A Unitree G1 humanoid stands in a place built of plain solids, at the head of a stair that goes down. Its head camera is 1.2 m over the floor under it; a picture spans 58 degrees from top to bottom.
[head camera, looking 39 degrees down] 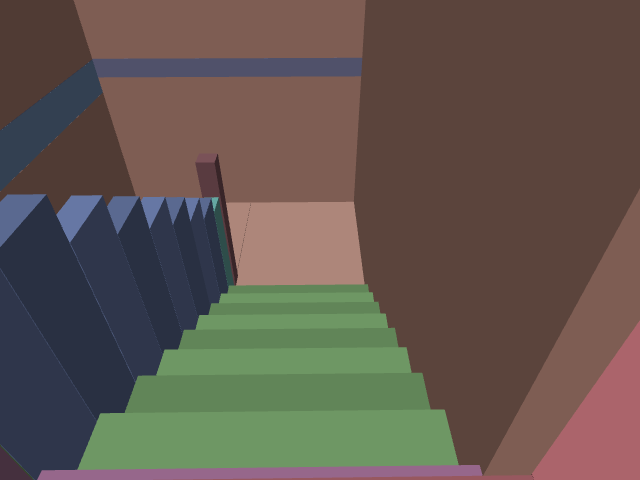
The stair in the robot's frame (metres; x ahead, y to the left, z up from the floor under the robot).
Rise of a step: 0.17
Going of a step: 0.26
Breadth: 1.17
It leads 1 degrees to the left of straight ahead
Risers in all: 9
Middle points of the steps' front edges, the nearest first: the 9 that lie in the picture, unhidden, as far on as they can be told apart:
0.52 0.16 0.00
0.78 0.16 -0.17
1.04 0.16 -0.35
1.30 0.17 -0.52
1.56 0.17 -0.69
1.82 0.17 -0.87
2.08 0.17 -1.04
2.34 0.18 -1.22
2.60 0.18 -1.39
